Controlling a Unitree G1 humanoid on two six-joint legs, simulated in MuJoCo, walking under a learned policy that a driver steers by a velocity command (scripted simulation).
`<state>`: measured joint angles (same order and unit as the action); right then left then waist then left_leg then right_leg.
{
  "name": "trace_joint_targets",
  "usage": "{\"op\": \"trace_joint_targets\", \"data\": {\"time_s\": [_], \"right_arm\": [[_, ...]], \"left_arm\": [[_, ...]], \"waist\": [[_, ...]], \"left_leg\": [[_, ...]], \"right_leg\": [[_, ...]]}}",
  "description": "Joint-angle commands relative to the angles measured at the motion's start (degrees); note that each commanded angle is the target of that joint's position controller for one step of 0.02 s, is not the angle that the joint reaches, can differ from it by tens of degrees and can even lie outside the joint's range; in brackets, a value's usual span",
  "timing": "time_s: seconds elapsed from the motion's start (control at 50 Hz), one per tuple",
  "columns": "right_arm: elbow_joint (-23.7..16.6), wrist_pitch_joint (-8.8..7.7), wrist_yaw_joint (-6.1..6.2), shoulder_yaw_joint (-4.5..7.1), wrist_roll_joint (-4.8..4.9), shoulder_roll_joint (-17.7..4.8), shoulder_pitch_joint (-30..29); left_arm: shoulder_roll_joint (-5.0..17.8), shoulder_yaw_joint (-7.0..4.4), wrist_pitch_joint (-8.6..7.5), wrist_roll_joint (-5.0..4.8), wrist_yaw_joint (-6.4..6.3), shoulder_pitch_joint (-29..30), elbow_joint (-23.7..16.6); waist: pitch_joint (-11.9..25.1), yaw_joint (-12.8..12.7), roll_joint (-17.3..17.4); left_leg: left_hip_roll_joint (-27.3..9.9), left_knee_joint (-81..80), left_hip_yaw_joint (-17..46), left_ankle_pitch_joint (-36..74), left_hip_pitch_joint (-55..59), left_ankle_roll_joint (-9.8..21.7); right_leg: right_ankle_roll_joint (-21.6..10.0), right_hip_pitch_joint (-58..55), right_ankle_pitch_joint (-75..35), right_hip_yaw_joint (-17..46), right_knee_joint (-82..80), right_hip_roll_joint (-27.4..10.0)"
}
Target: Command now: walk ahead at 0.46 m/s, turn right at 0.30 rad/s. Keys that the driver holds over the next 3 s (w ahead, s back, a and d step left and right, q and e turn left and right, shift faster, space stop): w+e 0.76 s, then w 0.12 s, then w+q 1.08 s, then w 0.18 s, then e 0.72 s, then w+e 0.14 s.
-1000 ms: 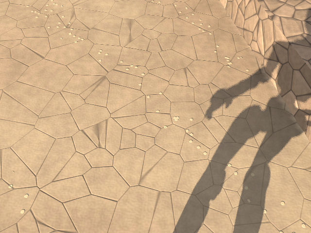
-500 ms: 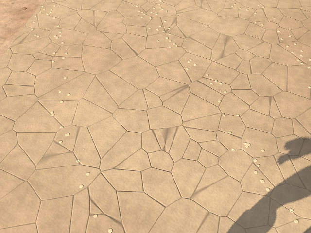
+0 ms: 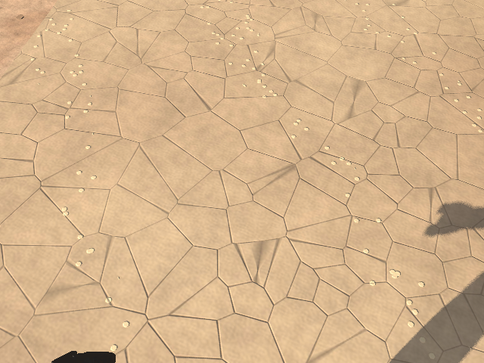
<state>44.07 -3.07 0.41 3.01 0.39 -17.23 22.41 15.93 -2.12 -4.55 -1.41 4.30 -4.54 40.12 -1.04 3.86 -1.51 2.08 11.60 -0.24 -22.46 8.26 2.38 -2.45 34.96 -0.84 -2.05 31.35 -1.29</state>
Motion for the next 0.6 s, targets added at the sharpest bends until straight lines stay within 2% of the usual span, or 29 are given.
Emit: {"op": "trace_joint_targets", "data": {"time_s": [0.02, 0.04, 0.06, 0.08, 0.1, 0.12, 0.14, 0.16, 0.18, 0.2, 0.24, 0.26, 0.32, 0.36, 0.4, 0.44, 0.48, 0.5, 0.52, 0.54, 0.56, 0.58, 0.6], "right_arm": [[-2.34, 0.05, 0.83, 2.92, -0.21, -10.87, 0.06], [-2.69, 0.67, 1.19, 2.79, -0.36, -10.91, -0.74], [-3.40, 0.68, 1.69, 2.36, -0.76, -10.36, -0.27], [-5.98, -0.56, 0.98, 0.35, -1.55, -4.49, 5.64], [-5.17, -2.45, 0.12, -0.21, -1.24, -4.70, 3.71], [-7.47, -3.82, -0.84, 0.79, 1.39, -8.34, -3.27], [-8.83, -4.71, -1.04, 0.38, 1.82, -8.24, -7.18], [-9.14, -5.05, -0.84, 0.40, 0.57, -7.70, -8.83], [-8.93, -4.67, -0.55, 0.81, -0.44, -7.83, -8.24], [-8.81, -4.04, -0.50, 0.83, -0.78, -7.43, -6.89], [-8.28, -2.88, -0.25, 0.51, -1.37, -6.11, -4.94], [-8.73, -2.54, -0.03, 0.28, -1.59, -5.53, -5.93], [-10.53, -2.76, 0.07, -0.64, -1.71, -3.38, -13.24], [-11.41, -3.24, -0.30, -0.88, -1.11, -2.80, -17.97], [-11.97, -3.62, -0.68, -0.46, -0.18, -3.92, -20.15], [-12.13, -3.93, -1.01, 0.35, 0.18, -5.64, -20.09], [-11.55, -4.32, -1.13, 1.27, 0.42, -6.92, -17.08], [-10.51, -4.50, -0.90, 2.00, 0.28, -7.81, -12.71], [-10.07, -4.80, -0.46, 2.89, -0.70, -10.21, -5.99], [-9.38, -4.28, -0.12, 3.99, -1.90, -15.01, 0.11], [-7.42, -3.58, -0.83, 4.22, -0.86, -14.32, 2.92], [-8.55, -3.43, -0.73, 3.00, -0.62, -9.29, -0.08], [-8.64, -3.06, -0.50, 2.34, -0.81, -7.31, -2.69]], "left_arm": [[7.15, -2.18, -0.91, 0.27, 0.11, 2.47, -5.00], [9.16, -3.42, -0.65, 0.32, -0.33, -5.14, -3.18], [11.71, -4.57, -0.23, 0.09, -1.10, -13.31, -1.80], [18.30, -6.15, -0.06, 0.60, -1.69, -20.34, -1.59], [13.89, -4.96, -0.07, -0.26, -1.70, -21.37, -0.83], [11.77, -4.21, 0.15, 0.02, -2.11, -18.43, -1.14], [10.84, -3.88, 0.27, 0.27, -2.39, -15.02, -1.93], [9.63, -3.39, 0.40, 0.59, -2.53, -11.80, -2.50], [8.27, -2.85, 0.30, 1.29, -2.73, -9.59, -3.32], [8.14, -2.80, 0.40, 1.56, -2.94, -7.96, -4.14], [8.35, -2.93, 0.22, 1.08, -3.42, -7.12, -4.10], [8.95, -3.09, 0.09, 0.97, -3.68, -7.31, -3.91], [10.30, -3.57, 0.23, 0.48, -4.36, -9.05, -3.00], [10.97, -3.84, 0.71, 0.03, -4.69, -12.01, -1.98], [11.14, -3.97, 1.24, -0.45, -4.88, -14.23, -1.10], [10.57, -3.90, 1.71, -0.53, -5.06, -14.95, -0.84], [10.26, -3.96, 2.15, -0.08, -5.05, -14.36, -1.08], [8.74, -3.51, 2.28, 0.17, -4.93, -14.33, -1.26], [5.21, -2.24, 2.06, 0.67, -4.56, -14.66, -1.96], [0.57, -0.87, 1.52, 0.55, -4.49, -20.84, -3.27], [3.96, -1.03, 1.12, -1.08, -4.53, -22.59, -4.20], [9.00, -2.34, 1.41, -1.33, -4.76, -18.14, -3.51], [9.93, -2.75, 1.74, -0.57, -4.79, -13.13, -4.37]], "waist": [[0.74, -2.71, 8.16], [5.85, -6.96, 7.80], [10.91, -10.81, 6.07], [20.45, -9.03, -7.96], [26.55, -10.10, -9.32], [17.01, -11.15, -6.52], [10.48, -9.84, -1.58], [5.22, -7.40, 2.27], [2.97, -5.13, 1.65], [2.06, -3.54, -0.34], [1.33, -2.09, -1.72], [0.56, -2.09, -1.60], [-0.88, -4.76, -1.66], [-0.14, -7.12, -1.93], [0.46, -7.92, -2.54], [1.08, -7.22, -3.44], [1.75, -4.99, -4.98], [3.46, -2.60, -4.93], [9.53, 0.69, -1.50], [17.88, -0.45, 12.85], [19.08, -0.73, 22.20], [11.55, 1.03, 13.10], [6.44, 1.25, 8.53]], "left_leg": [[-15.67, 8.90, 0.23, 58.40, -0.85, 5.48], [-13.83, 19.51, -2.23, 67.48, -2.26, 4.02], [-12.50, 32.80, -3.42, 61.89, -12.77, 1.82], [-3.68, 59.25, -3.39, 28.95, -37.49, -2.99], [2.61, 68.37, 5.92, -7.64, -46.68, -3.39], [-1.34, 70.33, 8.52, -4.80, -52.81, -2.35], [-4.18, 66.33, 7.55, -0.57, -52.75, -1.26], [-6.07, 60.40, 6.61, 1.97, -50.76, -1.26], [-7.68, 56.54, 6.46, 4.10, -46.93, -1.54], [-8.00, 54.88, 6.18, 5.00, -44.39, -2.26], [-8.23, 50.69, 4.63, 6.08, -42.28, -4.34], [-8.04, 47.40, 3.91, 8.16, -41.93, -5.35], [-6.27, 32.93, 2.98, 20.97, -38.91, -6.84], [-3.94, 25.31, 2.63, 27.19, -35.50, -7.40], [-3.05, 21.30, 3.98, 28.01, -34.33, -7.29], [-3.12, 18.17, 5.74, 25.13, -33.45, -6.28], [-2.89, 16.62, 5.29, 19.63, -29.35, -4.25], [-3.05, 14.77, 4.41, 18.29, -22.92, -2.59], [-9.47, 14.99, 9.84, 15.09, -11.16, 0.75], [-22.81, 12.39, 30.64, 7.32, 8.29, 7.92], [-28.28, 6.55, 49.42, -9.12, 10.99, 12.21], [-25.29, 4.89, 42.62, -13.20, 5.21, 9.93], [-22.57, 5.12, 32.45, -5.84, -1.12, 7.79]], "right_leg": [[-3.50, -6.11, 5.88, -2.70, 0.52, 3.93], [-5.14, -16.30, 5.66, -4.39, -0.46, 6.55], [-7.44, -32.34, 4.20, 0.78, 0.29, 3.88], [-19.08, -56.76, 13.02, 31.04, -0.83, -12.98], [-21.86, -61.89, 21.91, 50.80, -12.32, -17.99], [-18.07, -55.63, 25.90, 43.20, -14.46, -16.35], [-15.89, -46.36, 23.90, 36.23, -15.45, -14.21], [-14.79, -36.91, 18.52, 31.11, -16.71, -11.92], [-14.13, -30.34, 13.86, 27.08, -18.28, -9.63], [-14.50, -25.91, 11.63, 25.71, -19.70, -8.29], [-15.26, -19.94, 6.51, 21.88, -20.93, -7.08], [-15.15, -17.39, 4.86, 19.85, -21.28, -6.28], [-12.37, -13.44, 5.18, 15.47, -20.32, -2.86], [-10.90, -13.90, 7.32, 15.91, -18.84, -2.53], [-10.18, -17.18, 9.96, 18.84, -16.56, -3.81], [-8.91, -21.65, 12.14, 22.78, -12.74, -5.34], [-7.52, -23.70, 11.37, 25.54, -8.26, -6.08], [-6.04, -22.85, 10.21, 24.85, -4.07, -4.28], [-3.95, -19.12, 12.39, 21.42, 8.35, -0.97], [0.16, -3.04, 30.18, 12.97, 28.34, 7.06], [1.24, 9.48, 35.09, 11.22, 40.47, 4.87], [1.81, 12.10, 29.27, 12.33, 44.91, 1.93], [2.13, 11.66, 24.48, 10.23, 44.76, 0.16]]}}
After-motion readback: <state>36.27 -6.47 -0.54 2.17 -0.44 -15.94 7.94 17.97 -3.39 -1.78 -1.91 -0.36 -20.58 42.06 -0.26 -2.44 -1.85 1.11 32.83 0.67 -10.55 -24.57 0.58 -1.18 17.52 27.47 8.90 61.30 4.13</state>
